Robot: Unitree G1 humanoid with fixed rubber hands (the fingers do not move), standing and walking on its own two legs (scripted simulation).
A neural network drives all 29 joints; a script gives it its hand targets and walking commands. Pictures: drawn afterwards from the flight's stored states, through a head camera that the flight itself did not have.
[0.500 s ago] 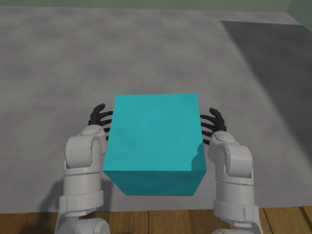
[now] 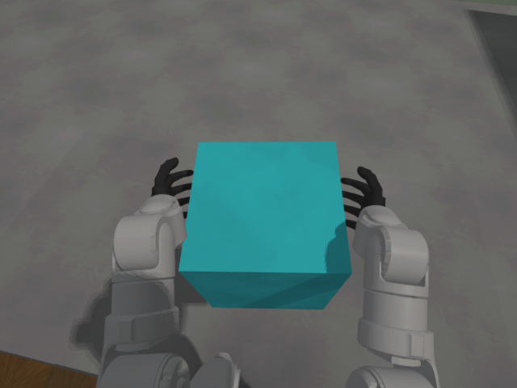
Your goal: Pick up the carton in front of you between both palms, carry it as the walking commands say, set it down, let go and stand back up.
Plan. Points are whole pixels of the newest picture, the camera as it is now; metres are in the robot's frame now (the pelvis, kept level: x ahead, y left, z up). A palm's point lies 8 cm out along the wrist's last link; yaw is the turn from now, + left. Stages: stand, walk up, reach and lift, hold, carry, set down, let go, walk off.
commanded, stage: carry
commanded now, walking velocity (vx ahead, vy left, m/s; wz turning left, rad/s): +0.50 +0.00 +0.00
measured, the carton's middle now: (267, 234) +0.36 +0.05 +0.00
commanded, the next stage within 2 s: none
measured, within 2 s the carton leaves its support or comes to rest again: neither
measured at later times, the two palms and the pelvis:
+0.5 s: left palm (226, 81) +0.64 +0.17 +0.10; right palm (369, 100) +0.62 -0.12 +0.10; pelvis +0.29 +0.04 -0.02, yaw +0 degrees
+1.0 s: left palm (240, 10) +0.93 +0.19 +0.11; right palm (352, 22) +0.93 -0.10 +0.10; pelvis +0.59 +0.03 -0.02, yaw +1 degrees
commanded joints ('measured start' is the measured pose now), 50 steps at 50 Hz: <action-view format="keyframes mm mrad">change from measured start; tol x32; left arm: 1 -689 -995 -753 -65 -447 6 -284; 50 -452 -945 -652 53 -277 73 -255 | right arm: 1 -620 789 647 -44 284 -9 108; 18 -945 967 767 -76 545 7 202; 50 -625 844 694 8 382 62 154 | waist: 1 -14 -94 -437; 8 -223 268 -585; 28 -146 144 -465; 31 -94 -289 -567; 50 -152 -80 -465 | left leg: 1 55 -61 75 -256 216 15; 5 585 -51 115 -485 416 49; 7 1117 334 -398 -270 904 218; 15 772 223 -303 -483 365 169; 27 806 91 13 -276 932 80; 30 118 -98 55 371 -123 -35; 32 -74 -65 -63 520 -248 8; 50 529 -50 166 -431 219 18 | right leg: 1 463 -222 219 -20 675 -80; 4 389 -163 105 156 764 -22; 8 -483 -7 102 758 -283 87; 25 -281 -31 -41 19 300 70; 28 151 9 -90 -134 375 22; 30 684 -417 556 -57 654 -151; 38 349 -326 339 -236 291 -111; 50 291 -188 28 105 720 27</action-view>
